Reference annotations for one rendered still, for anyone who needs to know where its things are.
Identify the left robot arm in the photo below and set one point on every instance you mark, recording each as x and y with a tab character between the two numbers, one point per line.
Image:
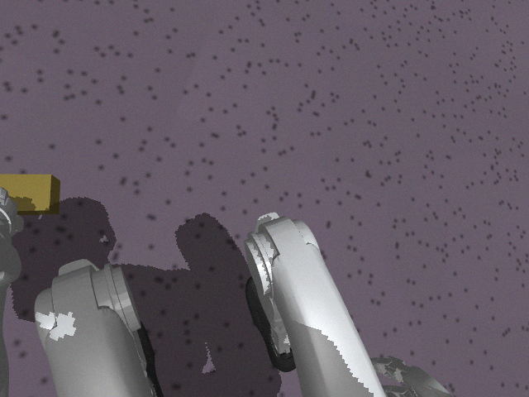
10	269

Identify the right robot foot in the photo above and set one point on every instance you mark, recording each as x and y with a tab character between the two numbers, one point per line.
283	362

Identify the left robot foot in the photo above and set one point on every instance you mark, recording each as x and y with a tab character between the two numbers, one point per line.
150	362

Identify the right robot hand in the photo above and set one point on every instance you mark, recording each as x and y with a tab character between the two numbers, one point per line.
417	383

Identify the small box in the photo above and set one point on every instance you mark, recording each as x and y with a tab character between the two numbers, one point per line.
34	194

